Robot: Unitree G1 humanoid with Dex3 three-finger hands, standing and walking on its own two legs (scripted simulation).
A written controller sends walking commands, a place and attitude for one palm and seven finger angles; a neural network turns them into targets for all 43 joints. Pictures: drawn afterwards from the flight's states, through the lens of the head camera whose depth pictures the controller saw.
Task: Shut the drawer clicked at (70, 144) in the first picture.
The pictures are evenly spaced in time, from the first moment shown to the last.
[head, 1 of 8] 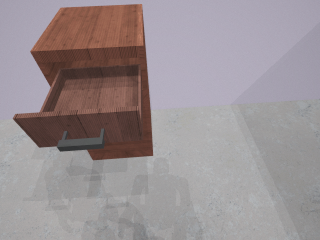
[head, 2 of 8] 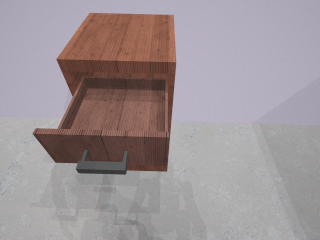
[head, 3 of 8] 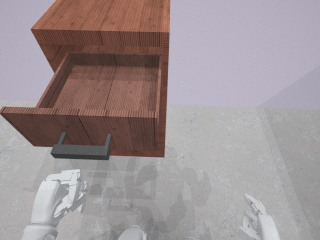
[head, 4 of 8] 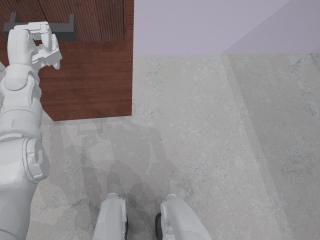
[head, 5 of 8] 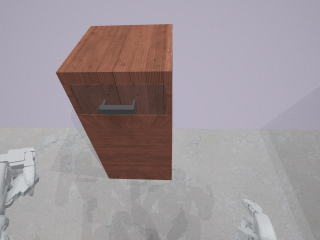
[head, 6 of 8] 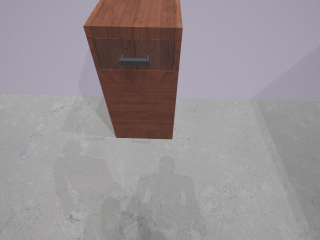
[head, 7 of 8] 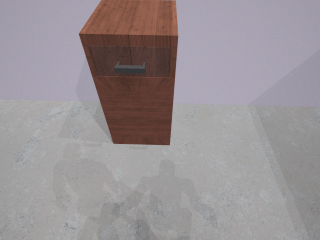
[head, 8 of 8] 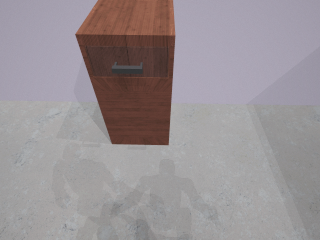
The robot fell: no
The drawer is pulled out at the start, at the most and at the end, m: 0.30 0.30 0.00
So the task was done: yes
